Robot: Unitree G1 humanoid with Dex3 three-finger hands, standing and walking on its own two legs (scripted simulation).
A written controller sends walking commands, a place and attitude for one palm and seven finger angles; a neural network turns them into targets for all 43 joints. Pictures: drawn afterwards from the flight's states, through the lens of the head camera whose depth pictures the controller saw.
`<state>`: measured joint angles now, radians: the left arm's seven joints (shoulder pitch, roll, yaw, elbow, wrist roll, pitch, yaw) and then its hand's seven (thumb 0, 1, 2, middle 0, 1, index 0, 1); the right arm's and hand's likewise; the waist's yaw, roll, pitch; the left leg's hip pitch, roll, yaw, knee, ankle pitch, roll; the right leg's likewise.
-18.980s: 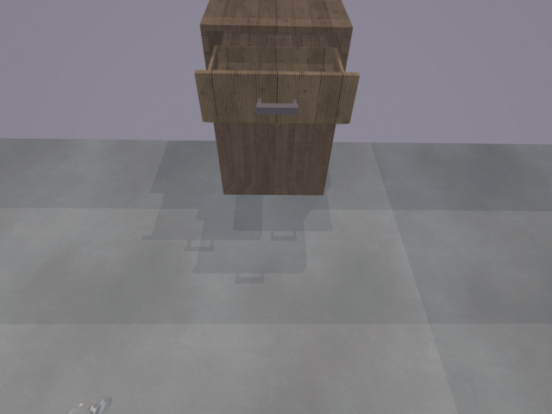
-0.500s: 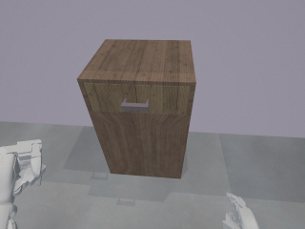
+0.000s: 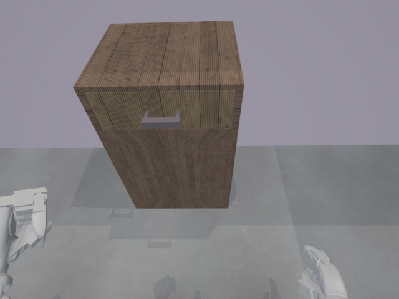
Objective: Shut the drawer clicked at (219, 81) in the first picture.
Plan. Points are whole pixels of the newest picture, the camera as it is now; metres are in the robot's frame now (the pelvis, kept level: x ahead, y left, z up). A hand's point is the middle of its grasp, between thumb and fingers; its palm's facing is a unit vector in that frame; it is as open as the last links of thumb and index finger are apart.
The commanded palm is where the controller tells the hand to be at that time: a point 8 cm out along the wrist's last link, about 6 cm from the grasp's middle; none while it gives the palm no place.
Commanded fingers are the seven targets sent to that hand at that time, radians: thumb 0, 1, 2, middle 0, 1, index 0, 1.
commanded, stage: step back with the hand held close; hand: left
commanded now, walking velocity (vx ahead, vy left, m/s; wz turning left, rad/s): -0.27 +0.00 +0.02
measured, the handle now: (161, 118) +0.64 +0.17 -0.06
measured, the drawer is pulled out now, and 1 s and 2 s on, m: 0.00 0.00 0.00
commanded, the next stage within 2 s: stop stepping back and stand still in 1.04 s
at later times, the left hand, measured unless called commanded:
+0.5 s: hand out of the picture +0.11 +0.26 +0.14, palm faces +0.35 -0.81 -0.48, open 3.3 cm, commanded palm +0.05 +0.30 +0.17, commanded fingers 0.00 0.90 0.90 -1.40 -1.60 -1.40 -1.60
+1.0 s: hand out of the picture +0.03 +0.26 +0.16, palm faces +0.38 -0.81 -0.45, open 3.3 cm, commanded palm -0.05 +0.30 +0.17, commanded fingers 0.00 0.90 0.90 -1.40 -1.60 -1.40 -1.60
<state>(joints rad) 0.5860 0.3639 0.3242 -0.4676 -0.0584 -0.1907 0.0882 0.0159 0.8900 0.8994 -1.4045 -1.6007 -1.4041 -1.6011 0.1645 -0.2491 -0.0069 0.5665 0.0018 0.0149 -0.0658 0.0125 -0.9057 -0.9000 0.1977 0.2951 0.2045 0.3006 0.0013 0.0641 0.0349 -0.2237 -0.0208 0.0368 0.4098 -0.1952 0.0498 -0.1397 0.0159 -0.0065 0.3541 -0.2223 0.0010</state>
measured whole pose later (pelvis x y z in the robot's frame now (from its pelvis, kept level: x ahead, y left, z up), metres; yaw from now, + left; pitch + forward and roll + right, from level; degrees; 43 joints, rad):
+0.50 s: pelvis -0.07 +0.01 -0.01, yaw +1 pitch +0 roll -3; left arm 0.62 0.38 0.35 -0.54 -0.02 -0.25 0.13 0.02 0.89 0.90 -1.41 -1.60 -1.40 -1.60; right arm 0.19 -0.23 -0.01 0.53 0.01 -0.01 -0.08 0.01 -0.91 -0.90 0.20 0.30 0.21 0.30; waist 0.00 0.04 0.03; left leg -0.39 -0.01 0.02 0.54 -0.18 0.08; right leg -0.29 0.02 -0.02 0.47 -0.18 0.01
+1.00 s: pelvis -0.16 +0.01 -0.01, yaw +4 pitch +1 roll -2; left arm 0.56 0.44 0.39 -0.58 -0.02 -0.30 0.12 0.02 0.88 0.90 -1.41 -1.60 -1.41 -1.60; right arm 0.15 -0.19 -0.03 0.60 -0.01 -0.06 -0.08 0.01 -0.91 -0.90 0.20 0.30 0.20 0.30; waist 0.00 -0.05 0.04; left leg -0.39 -0.03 0.03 0.53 -0.16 0.07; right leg -0.37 0.06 0.09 0.65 -0.31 0.01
